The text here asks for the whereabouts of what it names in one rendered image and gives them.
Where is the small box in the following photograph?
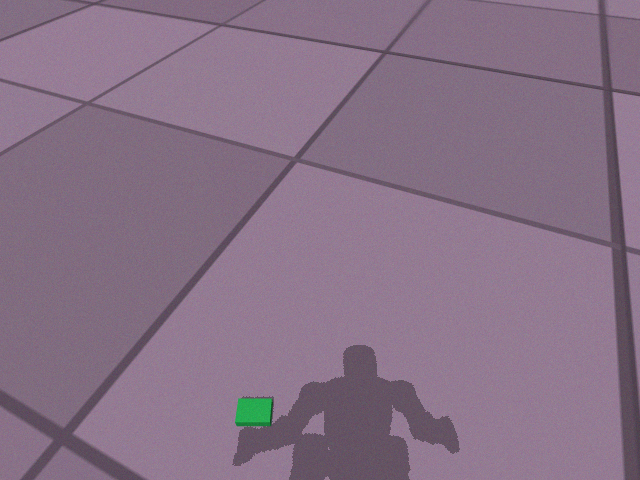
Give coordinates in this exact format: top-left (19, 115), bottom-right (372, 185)
top-left (235, 398), bottom-right (273, 426)

